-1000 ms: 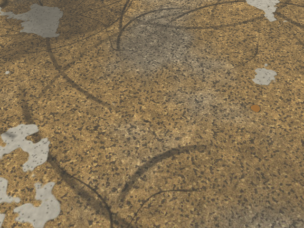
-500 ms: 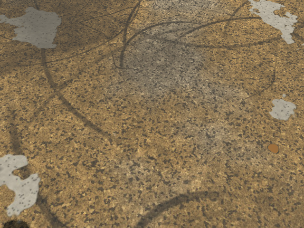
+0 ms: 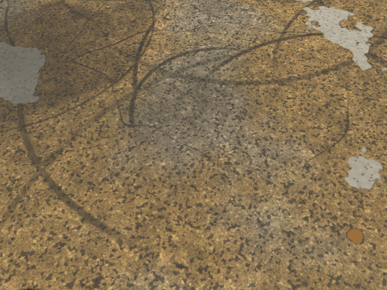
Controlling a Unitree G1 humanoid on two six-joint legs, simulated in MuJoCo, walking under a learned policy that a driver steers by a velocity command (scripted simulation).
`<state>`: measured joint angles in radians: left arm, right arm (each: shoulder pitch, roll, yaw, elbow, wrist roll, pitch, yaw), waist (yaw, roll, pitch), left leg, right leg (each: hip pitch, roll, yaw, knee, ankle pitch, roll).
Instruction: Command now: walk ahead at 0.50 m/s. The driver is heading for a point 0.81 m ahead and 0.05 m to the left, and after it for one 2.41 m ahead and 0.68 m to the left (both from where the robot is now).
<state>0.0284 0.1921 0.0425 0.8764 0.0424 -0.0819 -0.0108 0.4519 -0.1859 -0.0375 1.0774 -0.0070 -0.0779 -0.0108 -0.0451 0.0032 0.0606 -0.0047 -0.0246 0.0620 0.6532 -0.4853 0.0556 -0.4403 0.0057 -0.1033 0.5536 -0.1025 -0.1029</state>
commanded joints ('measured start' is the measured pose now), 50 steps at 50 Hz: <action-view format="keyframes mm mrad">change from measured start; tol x16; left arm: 1 361 235 71 70 -24 13 4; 4 214 90 28 60 -30 -2 3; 28 557 17 -10 134 -81 -8 20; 50 292 128 -8 164 -11 49 58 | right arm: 1 33 -124 -29 -76 2 -6 3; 21 -514 -69 -5 -264 -15 28 39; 24 -454 -88 -14 -259 -14 14 32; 28 52 -287 -81 -121 -62 -10 2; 33 -207 -62 -14 -126 1 -14 5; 50 -46 -69 17 -45 -12 29 -17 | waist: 1 120 -93 -249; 4 40 -46 -32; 22 96 -72 53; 26 -55 -57 -108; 28 -65 232 -357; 32 42 25 -86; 50 14 -75 -47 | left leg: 1 -609 9 -125 675 11 45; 15 -659 132 -17 141 456 -46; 22 -639 80 15 -61 413 9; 26 -208 -17 56 -195 359 90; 27 59 133 -98 -196 396 136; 28 346 459 -575 -255 551 299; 31 17 371 -340 -323 982 247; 37 -194 247 -87 -379 1152 168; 43 -188 217 -50 -369 991 136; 50 -305 117 -86 -273 304 33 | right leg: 1 658 -391 698 -281 -203 -209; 6 279 -224 290 -396 51 -95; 19 478 -193 141 -424 318 -88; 24 581 -234 117 -278 635 -73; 26 526 -191 74 13 760 -41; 27 333 -145 49 275 502 -16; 28 -27 51 -11 699 -226 42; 29 -88 60 142 806 -403 36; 47 234 -41 73 -27 -120 74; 50 404 -208 244 -176 300 44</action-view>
